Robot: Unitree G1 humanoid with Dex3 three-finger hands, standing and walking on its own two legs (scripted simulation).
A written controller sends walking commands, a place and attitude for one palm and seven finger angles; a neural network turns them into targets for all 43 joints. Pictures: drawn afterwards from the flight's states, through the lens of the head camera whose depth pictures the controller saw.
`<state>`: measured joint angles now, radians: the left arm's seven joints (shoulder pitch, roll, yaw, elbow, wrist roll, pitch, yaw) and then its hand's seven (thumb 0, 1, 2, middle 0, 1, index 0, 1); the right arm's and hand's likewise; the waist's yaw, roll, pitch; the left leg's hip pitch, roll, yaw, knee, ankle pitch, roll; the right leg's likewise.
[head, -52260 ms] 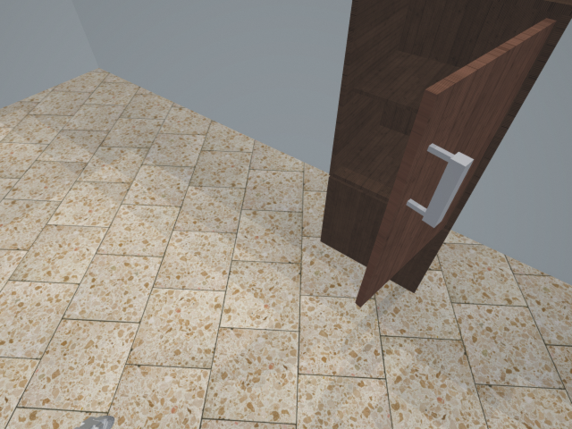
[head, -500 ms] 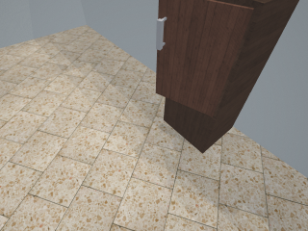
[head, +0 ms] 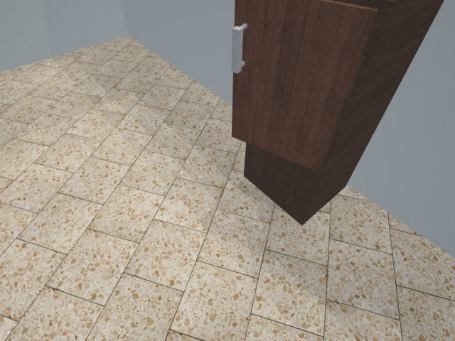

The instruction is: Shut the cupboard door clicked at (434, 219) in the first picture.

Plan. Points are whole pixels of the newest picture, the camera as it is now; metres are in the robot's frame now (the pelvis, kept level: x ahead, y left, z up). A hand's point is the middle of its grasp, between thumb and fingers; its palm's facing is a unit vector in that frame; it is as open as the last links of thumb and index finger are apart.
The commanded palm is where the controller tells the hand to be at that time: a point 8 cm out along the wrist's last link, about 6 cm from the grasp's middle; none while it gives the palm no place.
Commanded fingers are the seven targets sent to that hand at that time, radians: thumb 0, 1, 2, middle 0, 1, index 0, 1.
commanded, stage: walk to a spot facing it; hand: left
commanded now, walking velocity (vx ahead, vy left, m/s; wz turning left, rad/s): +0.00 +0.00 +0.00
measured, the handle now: (240, 48) +0.96 +0.01 +0.07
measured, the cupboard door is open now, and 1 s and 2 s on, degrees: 18 18 18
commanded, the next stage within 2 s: turn to face it in 1.48 s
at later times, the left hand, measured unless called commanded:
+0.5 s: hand out of the picture +0.02 +0.22 -0.21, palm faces +0.22 -0.95 -0.23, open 7.4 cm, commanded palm none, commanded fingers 0.00 0.90 0.90 -0.20 -0.30 -0.20 -0.30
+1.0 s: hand out of the picture -0.02 +0.18 -0.15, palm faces +0.53 -0.79 -0.30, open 7.4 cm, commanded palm none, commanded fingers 0.00 0.90 0.90 -0.20 -0.30 -0.20 -0.30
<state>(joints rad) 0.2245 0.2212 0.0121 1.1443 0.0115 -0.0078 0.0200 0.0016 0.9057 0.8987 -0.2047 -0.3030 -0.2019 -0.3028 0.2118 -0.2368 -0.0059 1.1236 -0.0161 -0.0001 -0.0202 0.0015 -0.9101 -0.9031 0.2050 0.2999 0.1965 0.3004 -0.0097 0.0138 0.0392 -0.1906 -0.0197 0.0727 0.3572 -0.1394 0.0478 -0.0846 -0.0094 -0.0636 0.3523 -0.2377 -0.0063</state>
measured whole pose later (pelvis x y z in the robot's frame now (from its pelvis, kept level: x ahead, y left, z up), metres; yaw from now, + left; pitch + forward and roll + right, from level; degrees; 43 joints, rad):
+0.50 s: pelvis +0.00 +0.01 -0.03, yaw +13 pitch -1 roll -1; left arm 0.17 0.22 0.05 0.98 0.02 0.06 0.03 0.00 0.90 0.90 -0.21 -0.30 -0.20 -0.30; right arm 0.23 -0.20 -0.04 0.98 -0.03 0.04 0.01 0.00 -0.91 -0.90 0.20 0.30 0.20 0.30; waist -0.03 -0.02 0.13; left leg -0.39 -0.02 0.07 0.70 -0.29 0.06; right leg -0.31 -0.09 -0.13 0.92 -0.55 0.03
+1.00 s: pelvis +0.05 -0.02 +0.00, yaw +33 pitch +1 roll +2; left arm 0.29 0.20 0.05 0.94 0.02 -0.02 0.02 0.00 0.90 0.90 -0.21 -0.30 -0.20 -0.30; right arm 0.23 -0.28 -0.10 0.93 -0.04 0.06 0.04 0.01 -0.91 -0.90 0.20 0.30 0.19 0.30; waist -0.04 0.03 0.04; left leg -0.63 0.00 0.00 1.16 -0.26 -0.04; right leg -0.11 -0.07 -0.14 0.38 -0.29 -0.01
